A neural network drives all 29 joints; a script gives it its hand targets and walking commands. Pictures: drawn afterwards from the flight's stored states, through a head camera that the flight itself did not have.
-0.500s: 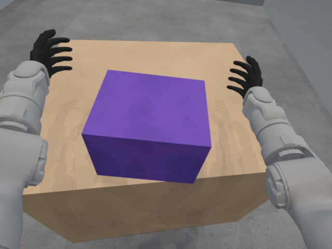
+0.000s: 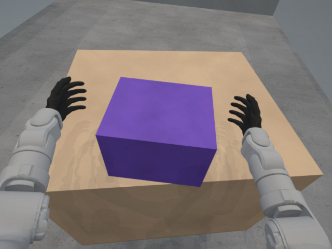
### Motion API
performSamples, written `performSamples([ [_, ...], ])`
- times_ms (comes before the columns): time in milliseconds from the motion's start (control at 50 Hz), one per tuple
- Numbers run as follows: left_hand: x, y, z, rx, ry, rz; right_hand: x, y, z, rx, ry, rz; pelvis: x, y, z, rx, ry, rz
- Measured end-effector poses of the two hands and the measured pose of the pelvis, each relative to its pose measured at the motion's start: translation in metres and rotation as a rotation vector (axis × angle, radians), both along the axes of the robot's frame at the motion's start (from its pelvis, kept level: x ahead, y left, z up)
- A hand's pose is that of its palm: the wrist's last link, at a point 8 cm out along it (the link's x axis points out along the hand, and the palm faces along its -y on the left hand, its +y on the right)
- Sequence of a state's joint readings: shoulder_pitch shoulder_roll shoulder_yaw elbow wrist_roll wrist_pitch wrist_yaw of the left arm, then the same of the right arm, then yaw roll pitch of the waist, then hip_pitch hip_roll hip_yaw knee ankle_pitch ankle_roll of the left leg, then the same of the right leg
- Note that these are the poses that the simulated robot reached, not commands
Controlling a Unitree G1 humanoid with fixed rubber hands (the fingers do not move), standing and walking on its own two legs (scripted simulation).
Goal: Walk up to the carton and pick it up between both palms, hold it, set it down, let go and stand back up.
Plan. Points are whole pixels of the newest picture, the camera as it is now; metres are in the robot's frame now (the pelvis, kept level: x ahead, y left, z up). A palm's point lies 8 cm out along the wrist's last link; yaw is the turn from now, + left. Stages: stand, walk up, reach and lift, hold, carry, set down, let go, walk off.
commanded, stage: set down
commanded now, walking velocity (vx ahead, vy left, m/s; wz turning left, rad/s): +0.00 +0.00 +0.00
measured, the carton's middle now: (160, 131) +0.44 +0.00 +0.01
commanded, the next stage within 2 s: none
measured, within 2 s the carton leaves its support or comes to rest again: neither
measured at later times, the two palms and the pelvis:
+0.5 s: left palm (47, 155) +0.33 +0.26 +0.07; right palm (248, 162) +0.29 -0.21 +0.06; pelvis +0.00 +0.01 +0.00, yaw -1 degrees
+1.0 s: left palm (43, 198) +0.25 +0.26 +0.02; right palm (247, 189) +0.24 -0.20 +0.03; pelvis +0.02 -0.01 +0.00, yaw +0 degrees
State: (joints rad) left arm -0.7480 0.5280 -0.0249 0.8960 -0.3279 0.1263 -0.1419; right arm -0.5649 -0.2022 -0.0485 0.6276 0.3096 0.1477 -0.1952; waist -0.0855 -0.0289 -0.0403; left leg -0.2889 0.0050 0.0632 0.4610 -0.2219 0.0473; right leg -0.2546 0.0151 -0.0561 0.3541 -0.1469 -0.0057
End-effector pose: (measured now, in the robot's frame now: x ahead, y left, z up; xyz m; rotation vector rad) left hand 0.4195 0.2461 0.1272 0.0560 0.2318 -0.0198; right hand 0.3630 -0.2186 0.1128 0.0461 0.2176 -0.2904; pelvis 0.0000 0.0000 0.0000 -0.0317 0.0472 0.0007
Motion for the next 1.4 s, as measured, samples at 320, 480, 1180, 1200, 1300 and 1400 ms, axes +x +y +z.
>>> performSamples([
  [320,-0.064,0.013,-0.048,-0.003,0.049,0.015,-0.059,0.014,-0.048,0.040,0.045,0.003,0.003,0.005,0.000,-0.003,-0.105,-0.011],
  [480,-0.088,0.018,-0.058,-0.009,0.032,0.032,-0.069,0.013,-0.053,0.033,0.032,0.008,0.002,0.007,-0.001,0.002,-0.101,-0.013],
  [1180,-0.191,0.022,-0.111,0.031,0.088,0.054,-0.131,0.023,-0.103,0.040,0.136,0.037,0.028,-0.011,-0.001,0.005,-0.142,0.007],
  [1200,-0.194,0.021,-0.113,0.031,0.096,0.053,-0.132,0.022,-0.105,0.040,0.141,0.035,0.029,-0.011,-0.001,0.005,-0.142,0.008],
  [1300,-0.199,0.015,-0.120,0.025,0.132,0.045,-0.136,0.016,-0.114,0.031,0.166,0.019,0.031,-0.012,-0.002,0.007,-0.141,0.014],
  [1400,-0.196,0.009,-0.125,0.040,0.167,0.049,-0.133,0.014,-0.123,0.029,0.197,0.042,0.032,-0.012,-0.002,0.009,-0.141,0.008],
])
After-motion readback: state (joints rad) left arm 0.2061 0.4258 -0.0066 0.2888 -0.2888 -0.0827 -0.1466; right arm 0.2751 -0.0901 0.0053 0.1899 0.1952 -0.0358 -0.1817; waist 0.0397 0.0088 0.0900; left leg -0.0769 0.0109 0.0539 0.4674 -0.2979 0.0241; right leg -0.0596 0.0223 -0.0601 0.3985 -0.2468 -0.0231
